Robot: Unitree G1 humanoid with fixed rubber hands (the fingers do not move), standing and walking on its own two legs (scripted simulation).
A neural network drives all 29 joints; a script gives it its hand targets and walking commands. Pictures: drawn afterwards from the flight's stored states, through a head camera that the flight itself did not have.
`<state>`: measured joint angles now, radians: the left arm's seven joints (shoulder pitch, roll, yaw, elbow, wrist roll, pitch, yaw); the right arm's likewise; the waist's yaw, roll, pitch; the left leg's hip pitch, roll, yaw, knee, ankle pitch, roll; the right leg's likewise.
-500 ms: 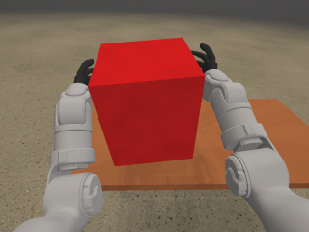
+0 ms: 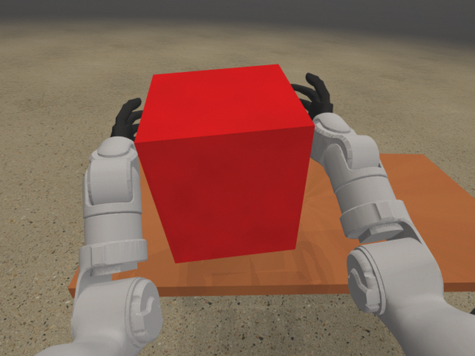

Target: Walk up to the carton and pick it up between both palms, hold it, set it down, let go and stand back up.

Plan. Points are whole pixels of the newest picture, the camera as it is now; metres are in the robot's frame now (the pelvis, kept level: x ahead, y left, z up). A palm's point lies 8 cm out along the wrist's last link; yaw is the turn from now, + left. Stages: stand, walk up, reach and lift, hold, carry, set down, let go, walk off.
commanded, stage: hold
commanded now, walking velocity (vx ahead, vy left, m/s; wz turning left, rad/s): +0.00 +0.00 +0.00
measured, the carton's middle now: (226, 164) +0.37 +0.00 +0.22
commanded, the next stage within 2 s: set down in 0.52 s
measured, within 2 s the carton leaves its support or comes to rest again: neither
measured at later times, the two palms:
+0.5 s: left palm (125, 142) +0.36 +0.15 +0.26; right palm (318, 119) +0.36 -0.15 +0.30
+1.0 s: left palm (122, 138) +0.39 +0.16 +0.26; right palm (306, 118) +0.39 -0.14 +0.29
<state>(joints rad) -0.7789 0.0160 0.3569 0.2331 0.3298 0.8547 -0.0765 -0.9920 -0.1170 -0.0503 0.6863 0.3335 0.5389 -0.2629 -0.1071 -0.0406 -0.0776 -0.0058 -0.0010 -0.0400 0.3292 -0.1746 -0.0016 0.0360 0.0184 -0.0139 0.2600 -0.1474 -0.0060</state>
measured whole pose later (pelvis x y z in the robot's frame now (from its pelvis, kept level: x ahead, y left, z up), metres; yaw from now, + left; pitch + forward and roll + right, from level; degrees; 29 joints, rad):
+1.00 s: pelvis +0.01 -0.01 +0.00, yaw +0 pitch -11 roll +0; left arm -0.86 0.01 0.46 0.39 0.44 0.62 -0.14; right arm -1.02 -0.02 -0.20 0.85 0.08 0.21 -0.15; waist -0.09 -0.08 0.00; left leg 0.08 0.00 -0.03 0.27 -0.16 -0.01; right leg 0.11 0.02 -0.02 0.24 -0.16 -0.01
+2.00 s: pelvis +0.01 -0.01 +0.00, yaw +0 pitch -7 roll +0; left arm -0.78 -0.06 0.39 0.53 0.35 0.45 0.03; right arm -0.90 -0.06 -0.29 0.95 -0.02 -0.01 -0.05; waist -0.05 -0.04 0.04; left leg -0.01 0.01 0.01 0.28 -0.16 -0.01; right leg 0.00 0.01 -0.05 0.28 -0.17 -0.02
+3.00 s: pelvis +0.02 -0.01 +0.00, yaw -2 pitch +2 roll +0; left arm -0.72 -0.11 0.43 0.64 0.33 0.27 0.10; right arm -0.88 -0.02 -0.50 1.05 -0.24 -0.11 0.05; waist 0.01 -0.03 -0.02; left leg -0.16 0.03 0.05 0.30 -0.17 -0.02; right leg -0.16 0.02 -0.06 0.30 -0.17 -0.03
